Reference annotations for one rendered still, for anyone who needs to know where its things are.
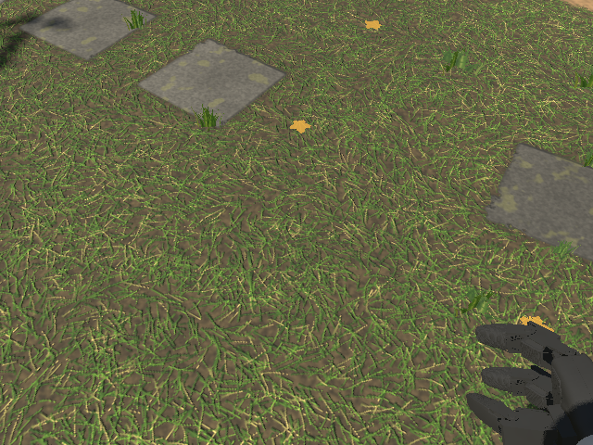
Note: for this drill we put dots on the right robot hand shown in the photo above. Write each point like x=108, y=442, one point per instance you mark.
x=566, y=395

